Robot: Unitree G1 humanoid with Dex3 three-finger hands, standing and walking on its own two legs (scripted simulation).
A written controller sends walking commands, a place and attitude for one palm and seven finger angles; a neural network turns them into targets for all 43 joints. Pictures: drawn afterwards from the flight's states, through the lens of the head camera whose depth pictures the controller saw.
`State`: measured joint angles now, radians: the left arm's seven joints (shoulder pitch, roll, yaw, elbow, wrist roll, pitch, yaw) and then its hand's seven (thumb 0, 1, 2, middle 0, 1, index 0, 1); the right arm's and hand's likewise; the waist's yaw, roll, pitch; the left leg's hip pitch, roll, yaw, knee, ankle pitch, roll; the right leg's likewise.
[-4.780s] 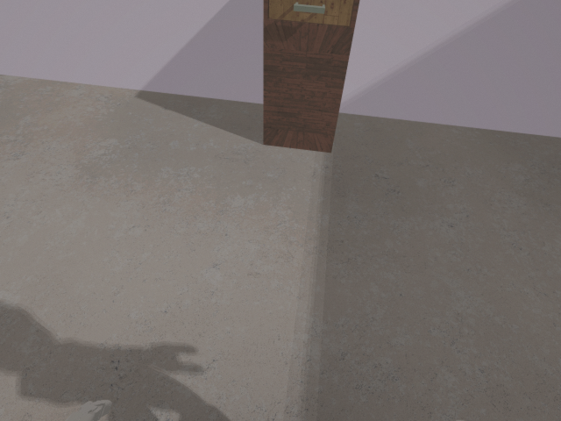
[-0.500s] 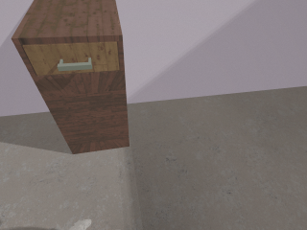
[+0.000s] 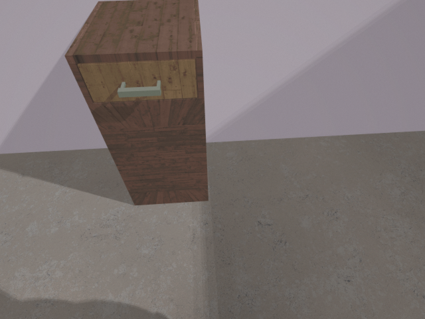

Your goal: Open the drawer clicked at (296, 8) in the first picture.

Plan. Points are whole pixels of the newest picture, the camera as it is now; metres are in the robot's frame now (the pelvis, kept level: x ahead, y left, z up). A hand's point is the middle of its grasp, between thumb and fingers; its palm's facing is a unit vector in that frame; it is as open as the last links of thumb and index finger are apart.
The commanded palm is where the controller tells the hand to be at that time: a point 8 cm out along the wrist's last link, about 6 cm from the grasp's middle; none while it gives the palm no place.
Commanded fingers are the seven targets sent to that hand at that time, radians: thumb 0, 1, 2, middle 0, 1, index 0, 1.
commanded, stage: take the last steps up to it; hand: left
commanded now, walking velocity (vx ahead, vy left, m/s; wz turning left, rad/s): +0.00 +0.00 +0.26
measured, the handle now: (140, 87) +0.76 +0.27 +0.00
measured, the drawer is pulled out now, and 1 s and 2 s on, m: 0.00 0.00 0.00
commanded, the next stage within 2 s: come to a stop and stand still in 1.06 s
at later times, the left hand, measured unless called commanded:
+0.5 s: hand out of the picture -0.09 +0.17 -0.17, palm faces +0.23 -0.96 -0.14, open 7.4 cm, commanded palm none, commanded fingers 0.00 0.90 0.90 -0.20 -0.30 -0.20 -0.30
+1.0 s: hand (139, 255) +0.29 +0.20 -0.18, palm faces +0.01 -0.98 -0.20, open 7.4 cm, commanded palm none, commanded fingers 0.00 0.90 0.90 -0.20 -0.30 -0.20 -0.30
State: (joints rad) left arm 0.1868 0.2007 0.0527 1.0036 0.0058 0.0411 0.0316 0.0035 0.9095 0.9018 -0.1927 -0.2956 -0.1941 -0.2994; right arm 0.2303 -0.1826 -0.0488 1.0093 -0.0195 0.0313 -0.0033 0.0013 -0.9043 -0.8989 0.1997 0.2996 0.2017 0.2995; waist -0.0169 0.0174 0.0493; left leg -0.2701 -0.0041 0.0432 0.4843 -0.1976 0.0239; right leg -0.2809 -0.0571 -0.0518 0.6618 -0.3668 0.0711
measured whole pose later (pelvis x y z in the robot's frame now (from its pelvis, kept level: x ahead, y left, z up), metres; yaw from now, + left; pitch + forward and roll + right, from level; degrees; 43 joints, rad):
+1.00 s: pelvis +0.18 +0.02 -0.02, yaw +3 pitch +0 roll +1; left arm 0.08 0.18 0.05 1.02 0.02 -0.02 -0.02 0.00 0.91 0.90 -0.19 -0.30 -0.19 -0.30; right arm 0.51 -0.09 -0.02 1.18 -0.02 -0.05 -0.03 0.00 -0.90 -0.90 0.20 0.30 0.20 0.30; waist -0.07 0.01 0.08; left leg 0.10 0.06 0.17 0.41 -0.48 -0.04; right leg -0.47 -0.05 -0.13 0.63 -0.19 -0.04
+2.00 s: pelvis +0.26 -0.04 +0.00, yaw +1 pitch -1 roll +1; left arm 0.19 0.17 0.03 1.03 0.02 0.03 0.03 0.00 0.91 0.90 -0.19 -0.30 -0.20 -0.30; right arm 0.24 -0.21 -0.06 1.05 -0.01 0.06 -0.01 0.00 -0.90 -0.90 0.20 0.30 0.20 0.30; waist -0.03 0.06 0.04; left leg -0.35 0.07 0.03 0.59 -0.33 -0.03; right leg -0.19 -0.02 -0.04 0.56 -0.36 -0.02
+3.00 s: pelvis +0.21 -0.03 +0.00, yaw +2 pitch -1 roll +0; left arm 0.29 0.15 0.00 1.10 0.01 -0.02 0.04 0.01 0.91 0.90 -0.20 -0.30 -0.20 -0.30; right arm 0.36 -0.12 0.02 1.08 -0.02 -0.03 -0.03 0.01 -0.91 -0.90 0.20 0.30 0.20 0.30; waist 0.00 0.02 -0.02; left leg -0.17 -0.02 0.06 0.49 -0.31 0.05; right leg -0.22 -0.02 -0.06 0.49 -0.25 0.00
